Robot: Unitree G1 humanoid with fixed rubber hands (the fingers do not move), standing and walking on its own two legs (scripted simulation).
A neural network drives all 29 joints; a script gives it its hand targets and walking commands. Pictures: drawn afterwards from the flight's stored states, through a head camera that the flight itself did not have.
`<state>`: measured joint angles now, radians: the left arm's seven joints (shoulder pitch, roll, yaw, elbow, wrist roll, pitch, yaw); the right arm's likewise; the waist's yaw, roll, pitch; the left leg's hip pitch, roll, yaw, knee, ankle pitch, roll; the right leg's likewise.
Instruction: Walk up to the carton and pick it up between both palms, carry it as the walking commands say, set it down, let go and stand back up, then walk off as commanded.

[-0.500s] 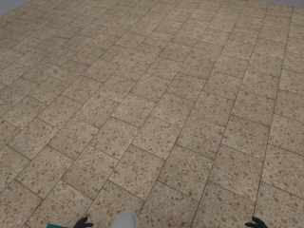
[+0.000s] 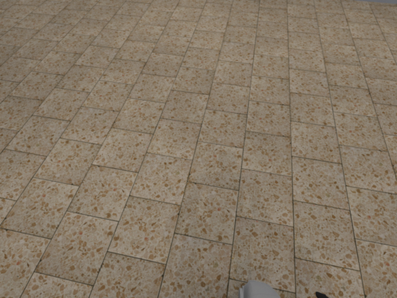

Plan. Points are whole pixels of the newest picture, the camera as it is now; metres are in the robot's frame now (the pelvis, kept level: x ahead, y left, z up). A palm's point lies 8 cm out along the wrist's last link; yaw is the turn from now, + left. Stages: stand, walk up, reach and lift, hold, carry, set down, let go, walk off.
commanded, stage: walk off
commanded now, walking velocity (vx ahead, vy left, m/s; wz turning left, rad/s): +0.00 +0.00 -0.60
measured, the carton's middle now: out of the picture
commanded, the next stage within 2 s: stand in 1.94 s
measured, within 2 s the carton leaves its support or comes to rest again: neither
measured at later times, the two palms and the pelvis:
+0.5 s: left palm out of the picture +0.11 +0.21 -0.14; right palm out of the picture +0.05 -0.30 -0.12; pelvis -0.01 -0.02 +0.00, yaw -15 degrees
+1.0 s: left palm (156, 258) +0.20 +0.13 -0.13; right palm out of the picture -0.15 -0.26 -0.16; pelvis -0.04 -0.02 -0.02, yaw -36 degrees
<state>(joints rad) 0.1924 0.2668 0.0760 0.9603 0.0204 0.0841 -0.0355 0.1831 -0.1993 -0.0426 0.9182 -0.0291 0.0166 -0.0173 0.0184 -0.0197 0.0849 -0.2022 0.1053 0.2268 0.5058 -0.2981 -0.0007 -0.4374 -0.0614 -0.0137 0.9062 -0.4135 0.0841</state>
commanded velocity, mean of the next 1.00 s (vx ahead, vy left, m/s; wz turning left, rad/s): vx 0.00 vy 0.00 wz -0.60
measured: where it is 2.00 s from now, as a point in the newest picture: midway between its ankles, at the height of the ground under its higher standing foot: outside the picture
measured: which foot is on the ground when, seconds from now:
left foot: down 0.00-0.10, up 0.12-0.52, down 0.54-0.98, up 1.00-1.00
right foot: up 0.00-0.08, down 0.10-0.54, up 0.56-0.96, down 0.98-1.00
